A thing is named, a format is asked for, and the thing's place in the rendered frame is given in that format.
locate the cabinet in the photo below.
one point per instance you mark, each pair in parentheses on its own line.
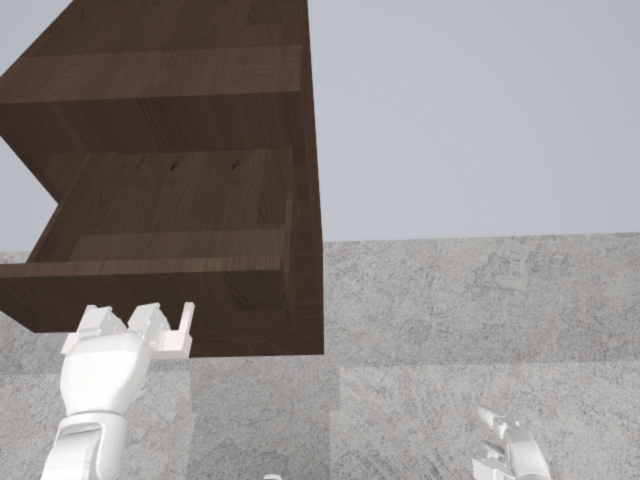
(152,75)

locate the left robot hand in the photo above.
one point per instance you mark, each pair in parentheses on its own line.
(105,371)

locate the right robot hand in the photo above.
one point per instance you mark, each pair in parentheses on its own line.
(520,456)

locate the robot left forearm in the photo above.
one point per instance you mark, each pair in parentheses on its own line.
(88,446)

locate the drawer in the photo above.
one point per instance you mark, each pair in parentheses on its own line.
(216,227)

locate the handle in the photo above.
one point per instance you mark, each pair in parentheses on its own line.
(171,344)

